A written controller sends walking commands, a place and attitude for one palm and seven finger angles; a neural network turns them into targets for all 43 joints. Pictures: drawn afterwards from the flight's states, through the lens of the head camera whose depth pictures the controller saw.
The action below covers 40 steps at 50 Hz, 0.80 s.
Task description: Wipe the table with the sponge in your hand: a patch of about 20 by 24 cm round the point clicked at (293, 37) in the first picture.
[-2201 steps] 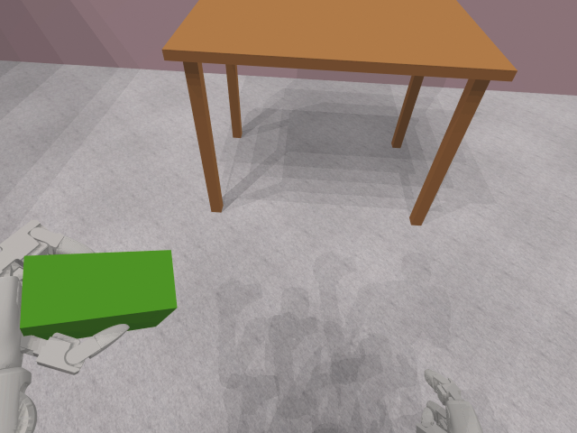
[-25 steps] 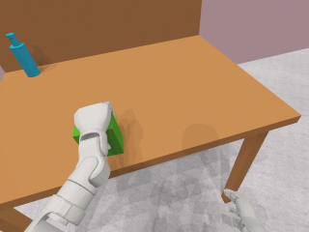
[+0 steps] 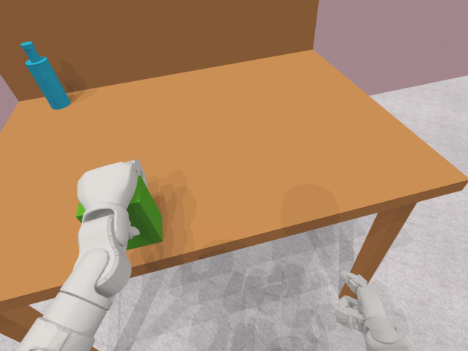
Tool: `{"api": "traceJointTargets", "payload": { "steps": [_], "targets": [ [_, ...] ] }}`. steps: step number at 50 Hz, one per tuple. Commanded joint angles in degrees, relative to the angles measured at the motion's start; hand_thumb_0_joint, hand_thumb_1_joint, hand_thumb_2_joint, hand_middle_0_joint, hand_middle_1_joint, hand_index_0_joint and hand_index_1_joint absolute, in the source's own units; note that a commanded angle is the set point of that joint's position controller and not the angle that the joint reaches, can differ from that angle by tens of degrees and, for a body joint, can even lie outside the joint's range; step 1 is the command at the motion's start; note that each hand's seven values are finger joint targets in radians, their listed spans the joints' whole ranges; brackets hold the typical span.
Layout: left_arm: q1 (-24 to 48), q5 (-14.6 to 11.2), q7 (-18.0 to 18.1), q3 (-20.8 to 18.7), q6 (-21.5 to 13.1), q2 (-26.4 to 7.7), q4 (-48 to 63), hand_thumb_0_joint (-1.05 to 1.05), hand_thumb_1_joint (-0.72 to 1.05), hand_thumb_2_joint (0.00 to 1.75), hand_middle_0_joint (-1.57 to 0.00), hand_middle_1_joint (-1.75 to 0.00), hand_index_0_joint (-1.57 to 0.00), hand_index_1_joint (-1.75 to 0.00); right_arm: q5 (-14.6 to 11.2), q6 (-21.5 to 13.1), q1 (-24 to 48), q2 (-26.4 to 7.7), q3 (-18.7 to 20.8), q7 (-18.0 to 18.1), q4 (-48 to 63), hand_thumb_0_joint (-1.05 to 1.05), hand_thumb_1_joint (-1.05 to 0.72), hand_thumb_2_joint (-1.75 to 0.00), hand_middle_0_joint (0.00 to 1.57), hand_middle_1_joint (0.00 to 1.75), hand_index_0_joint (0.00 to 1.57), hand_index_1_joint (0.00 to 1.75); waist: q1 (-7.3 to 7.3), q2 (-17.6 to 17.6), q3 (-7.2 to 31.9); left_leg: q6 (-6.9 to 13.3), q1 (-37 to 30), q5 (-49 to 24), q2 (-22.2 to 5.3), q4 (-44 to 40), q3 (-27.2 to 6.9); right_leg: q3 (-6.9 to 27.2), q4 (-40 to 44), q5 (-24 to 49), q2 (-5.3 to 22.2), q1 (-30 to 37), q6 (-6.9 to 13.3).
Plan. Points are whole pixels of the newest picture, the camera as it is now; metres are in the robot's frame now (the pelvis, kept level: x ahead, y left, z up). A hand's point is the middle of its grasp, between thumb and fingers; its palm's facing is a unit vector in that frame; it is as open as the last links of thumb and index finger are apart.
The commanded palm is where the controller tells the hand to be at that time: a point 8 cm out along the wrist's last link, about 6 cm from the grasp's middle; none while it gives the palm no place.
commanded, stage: slide back across to the middle lane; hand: left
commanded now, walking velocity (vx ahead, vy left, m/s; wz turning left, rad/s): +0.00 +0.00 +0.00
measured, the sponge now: (129, 222) +0.30 +0.26 +0.06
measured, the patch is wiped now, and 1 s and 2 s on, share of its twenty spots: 1.00 1.00 1.00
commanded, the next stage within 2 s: wipe forward along the middle lane in 0.02 s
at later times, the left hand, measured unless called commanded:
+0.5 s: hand (117, 196) +0.32 +0.27 +0.11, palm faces +0.03 -0.02 -1.00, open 10.1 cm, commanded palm +0.30 +0.27 +0.14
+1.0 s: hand (122, 176) +0.37 +0.29 +0.11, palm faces -0.04 +0.03 -1.00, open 10.1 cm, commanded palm +0.36 +0.29 +0.13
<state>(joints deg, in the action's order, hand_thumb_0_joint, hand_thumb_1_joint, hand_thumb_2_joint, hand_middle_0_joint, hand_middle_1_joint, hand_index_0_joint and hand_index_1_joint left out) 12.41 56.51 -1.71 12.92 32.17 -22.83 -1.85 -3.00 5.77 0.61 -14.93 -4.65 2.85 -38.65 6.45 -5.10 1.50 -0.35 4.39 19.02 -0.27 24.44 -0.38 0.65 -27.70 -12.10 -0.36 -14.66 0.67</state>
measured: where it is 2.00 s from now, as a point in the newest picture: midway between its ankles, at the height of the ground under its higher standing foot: outside the picture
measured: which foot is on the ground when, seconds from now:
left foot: down 0.00-1.00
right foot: down 0.00-1.00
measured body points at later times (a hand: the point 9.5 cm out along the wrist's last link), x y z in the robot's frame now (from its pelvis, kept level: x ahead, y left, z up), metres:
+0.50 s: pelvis -0.01 +0.01 +0.00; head -0.01 -0.03 +0.45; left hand +0.32 +0.27 +0.16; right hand +0.21 -0.20 -0.10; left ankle -0.06 +0.13 -0.74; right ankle +0.03 -0.11 -0.74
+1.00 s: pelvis -0.02 -0.01 +0.00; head +0.00 -0.03 +0.45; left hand +0.37 +0.28 +0.16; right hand +0.14 -0.26 -0.13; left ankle -0.06 +0.13 -0.74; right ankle +0.03 -0.11 -0.74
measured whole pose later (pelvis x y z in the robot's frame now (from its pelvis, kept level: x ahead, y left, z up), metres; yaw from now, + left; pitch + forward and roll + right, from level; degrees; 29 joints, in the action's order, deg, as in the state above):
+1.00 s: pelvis -0.02 -0.01 +0.00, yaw +1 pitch +4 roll +1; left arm 36.9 58.1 1.8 6.9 15.7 -27.9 -39.2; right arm -3.1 3.8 -8.9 -16.5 -2.1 6.7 -42.0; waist 2.0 -2.9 2.3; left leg -0.8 14.2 17.6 0.0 27.4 -1.5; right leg -0.4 -28.1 -9.7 0.1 -22.9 1.0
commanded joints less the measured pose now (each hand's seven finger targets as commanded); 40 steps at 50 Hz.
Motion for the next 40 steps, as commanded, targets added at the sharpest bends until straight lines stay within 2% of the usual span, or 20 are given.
{"api": "traceJointTargets", "payload": {
  "steps": [1, 4, 5, 7, 9, 12, 14, 15, 17, 20, 23, 24, 27, 29, 32, 34, 36, 38, 39, 40],
  "targets": [
    [12.05, 1.66, 1.09, -7.15, -1.80, -10.17, 6.52, 0.00, 0.10, 1.30, -1.20, -1.60, -1.20, -1.60, 0.07, -3.33, 10.04, -5.18, 2.29, 0.63, 9.61, 0.00, -0.90, -0.90, 0.20, 0.30, 0.20, 0.30, 0.16, 6.25, 11.73, 2.03, 8.41, -19.49, 2.83, -2.89, 2.58, 0.17, 2.01, 13.95, -1.12, 16.22, 2.56],
    [9.33, 1.52, 1.57, -9.47, -3.10, -11.99, 10.57, 0.00, 0.10, 1.30, -1.20, -1.60, -1.20, -1.60, 0.17, -3.54, 10.46, -5.70, 2.60, 0.44, 10.47, 0.00, -0.90, -0.90, 0.20, 0.30, 0.20, 0.30, 1.19, 3.33, 13.42, 1.78, 7.11, -21.23, 2.54, -2.92, 2.04, 0.69, 1.86, 15.51, -1.58, 16.49, 2.99],
    [9.72, 1.66, 1.71, -8.37, -3.25, -10.59, 10.54, 0.00, 0.10, 1.30, -1.20, -1.60, -1.20, -1.60, 0.35, -3.82, 9.80, -5.23, 2.55, 0.44, 10.53, 0.00, -0.90, -0.90, 0.20, 0.30, 0.20, 0.30, 1.18, 4.84, 14.60, 1.99, 7.53, -22.15, 2.68, -2.65, 2.26, -0.52, 1.26, 16.10, -1.02, 17.59, 2.76],
    [10.60, 1.16, 2.13, -7.40, -3.09, -9.86, 7.97, 0.00, 0.10, 1.30, -1.20, -1.60, -1.20, -1.60, 0.24, -3.55, 9.23, -5.73, 2.69, 0.65, 9.40, 0.00, -0.90, -0.90, 0.20, 0.30, 0.20, 0.30, -0.06, 5.24, 10.39, 1.62, 8.15, -20.28, 2.35, -3.55, 2.16, -0.61, 2.58, 14.29, -1.29, 15.08, 2.78],
    [14.17, 1.93, 2.52, -8.80, -2.49, -12.23, 7.11, 0.00, 0.10, 1.30, -1.20, -1.60, -1.20, -1.60, 0.14, -3.60, 9.99, -6.14, 2.58, 0.94, 9.53, 0.00, -0.90, -0.90, 0.20, 0.30, 0.20, 0.30, 0.06, 6.09, 9.69, 1.72, 8.20, -18.00, 2.12, -3.85, 2.01, -0.34, 3.34, 10.73, -1.59, 13.44, 2.85],
    [18.77, 2.36, 2.65, -7.09, -2.14, -11.67, 0.42, 0.00, 0.10, 1.30, -1.20, -1.60, -1.20, -1.60, 0.09, -3.58, 8.40, -6.38, 2.71, 1.63, 7.61, 0.00, -0.90, -0.90, 0.20, 0.30, 0.20, 0.30, -0.91, 6.13, 7.91, 1.61, 9.10, -16.37, 2.23, -4.52, 2.24, -1.53, 4.02, 8.22, -1.15, 12.11, 2.74],
    [21.05, 2.83, 2.46, -7.62, -2.61, -12.65, 1.08, 0.00, 0.10, 1.30, -1.20, -1.60, -1.20, -1.60, 0.04, -3.94, 8.77, -6.54, 2.65, 1.73, 8.38, 0.00, -0.90, -0.90, 0.20, 0.30, 0.20, 0.30, -0.34, 4.54, 11.31, 1.71, 8.19, -16.70, 2.42, -4.16, 2.06, -0.82, 3.64, 8.75, -1.34, 13.02, 3.03],
    [21.03, 2.76, 2.19, -6.21, -2.84, -10.90, -0.41, 0.00, 0.10, 1.30, -1.20, -1.60, -1.20, -1.60, 0.11, -4.31, 8.14, -6.14, 2.59, 1.89, 8.43, 0.00, -0.90, -0.90, 0.20, 0.30, 0.20, 0.30, -0.30, 5.61, 12.76, 1.92, 8.65, -17.88, 2.75, -3.68, 2.30, -1.70, 2.96, 9.89, -0.82, 14.44, 2.82],
    [21.04, 2.21, 1.78, -5.16, -3.78, -9.63, -4.04, 0.00, 0.10, 1.30, -1.20, -1.60, -1.20, -1.60, 0.09, -4.03, 6.77, -6.59, 2.99, 2.04, 7.37, 0.00, -0.90, -0.90, 0.20, 0.30, 0.20, 0.30, -1.16, 5.99, 11.32, 1.53, 9.22, -17.63, 2.59, -3.95, 2.18, -1.90, 3.23, 10.49, -0.93, 13.41, 2.82],
    [20.46, 2.47, 1.78, -6.79, -5.73, -10.60, -3.24, 0.00, 0.10, 1.30, -1.20, -1.60, -1.20, -1.60, 0.37, -4.66, 6.16, -6.54, 3.25, 1.95, 8.38, 0.00, -0.90, -0.90, 0.20, 0.30, 0.20, 0.30, -0.36, 6.40, 15.36, 1.82, 9.02, -19.11, 2.69, -3.00, 2.16, -1.79, 2.14, 12.53, -0.80, 15.18, 2.84],
    [19.45, 1.67, 2.02, -6.04, -7.29, -9.17, -5.93, 0.00, 0.10, 1.30, -1.20, -1.60, -1.20, -1.60, 0.30, -4.45, 5.28, -7.03, 3.81, 2.08, 7.82, 0.00, -0.90, -0.90, 0.20, 0.30, 0.20, 0.30, -1.07, 6.84, 11.91, 1.42, 10.04, -18.24, 2.47, -3.22, 2.36, -1.94, 2.56, 12.64, -0.86, 13.04, 2.72],
    [20.81, 1.99, 2.36, -8.11, -7.52, -11.52, -6.13, 0.00, 0.10, 1.30, -1.20, -1.60, -1.20, -1.60, 0.25, -4.45, 5.26, -7.26, 3.65, 2.01, 8.04, 0.00, -0.90, -0.90, 0.20, 0.30, 0.20, 0.30, -0.92, 7.25, 12.41, 1.47, 9.94, -17.10, 2.21, -3.22, 1.95, -1.56, 2.84, 10.97, -1.15, 12.36, 2.86],
    [26.05, 2.22, 2.84, -4.97, -7.69, -9.10, -11.40, 0.00, 0.10, 1.30, -1.20, -1.60, -1.20, -1.60, 0.08, -4.45, 3.78, -7.52, 3.81, 2.61, 6.68, 0.00, -0.90, -0.90, 0.20, 0.30, 0.20, 0.30, -2.37, 7.67, 9.37, 1.51, 11.21, -14.59, 2.38, -3.59, 2.28, -2.49, 3.58, 8.05, -0.92, 9.66, 2.62],
    [28.73, 2.99, 3.40, -8.24, -8.04, -13.60, -13.38, 0.00, 0.10, 1.30, -1.20, -1.60, -1.20, -1.60, 0.07, -4.48, 3.66, -8.00, 3.81, 2.87, 6.57, 0.00, -0.90, -0.90, 0.20, 0.30, 0.20, 0.30, -2.05, 7.39, 9.79, 1.43, 11.60, -12.72, 2.43, -3.46, 2.27, -1.84, 3.93, 5.82, -1.05, 9.04, 2.65],
    [30.36, 2.87, 3.35, -4.48, -8.57, -9.42, -18.30, 0.00, 0.10, 1.30, -1.20, -1.60, -1.20, -1.60, -0.09, -4.42, 2.03, -7.64, 4.06, 3.22, 5.64, 0.00, -0.90, -0.90, 0.20, 0.30, 0.20, 0.30, -2.85, 7.42, 9.99, 1.48, 12.25, -12.47, 2.80, -3.31, 2.49, -2.43, 3.79, 6.02, -0.72, 8.81, 2.58],
    [32.09, 3.51, 3.48, -7.81, -9.07, -14.00, -21.35, 0.00, 0.10, 1.30, -1.20, -1.60, -1.20, -1.60, 0.01, -4.31, 1.33, -8.27, 4.05, 3.37, 5.43, 0.00, -0.90, -0.90, 0.20, 0.30, 0.20, 0.30, -2.62, 7.28, 10.77, 1.36, 12.86, -11.10, 2.65, -3.08, 2.48, -1.89, 3.92, 4.81, -0.78, 8.47, 2.56],
    [33.47, 3.76, 3.30, -5.65, -9.90, -11.99, -24.55, 0.00, 0.10, 1.30, -1.20, -1.60, -1.20, -1.60, 0.07, -4.28, 0.30, -7.98, 4.10, 3.70, 5.23, 0.00, -0.90, -0.90, 0.20, 0.30, 0.20, 0.30, -3.33, 8.18, 11.17, 1.54, 14.01, -10.85, 2.91, -2.63, 2.86, -2.03, 3.50, 5.13, -0.51, 8.82, 2.35],
    [34.06, 3.79, 3.28, -6.01, -10.97, -12.55, -26.63, 0.00, 0.10, 1.30, -1.20, -1.60, -1.20, -1.60, 0.03, -4.16, -0.61, -8.32, 4.43, 3.73, 5.10, 0.00, -0.90, -0.90, 0.20, 0.30, 0.20, 0.30, -3.32, 8.01, 11.03, 1.37, 14.75, -10.62, 2.90, -2.52, 2.85, -2.07, 3.37, 5.53, -0.52, 8.36, 2.31],
    [35.07, 4.25, 3.41, -8.19, -11.63, -15.20, -26.75, 0.00, 0.10, 1.30, -1.20, -1.60, -1.20, -1.60, 0.15, -4.10, -0.90, -8.58, 4.46, 3.67, 5.28, 0.00, -0.90, -0.90, 0.20, 0.30, 0.20, 0.30, -3.09, 7.43, 12.78, 1.27, 14.69, -10.21, 2.80, -2.40, 2.65, -1.60, 3.25, 4.91, -0.64, 8.64, 2.37],
    [36.75, 4.13, 3.45, -6.76, -12.26, -14.16, -26.58, 0.00, 0.10, 1.30, -1.20, -1.60, -1.20, -1.60, 0.06, -4.19, -1.13, -8.14, 4.43, 3.82, 5.72, 0.00, -0.90, -0.90, 0.20, 0.30, 0.20, 0.30, -3.25, 6.69, 13.41, 1.48, 14.84, -10.21, 3.02, -2.23, 2.72, -1.77, 3.10, 5.06, -0.30, 9.14, 2.30]
  ]
}}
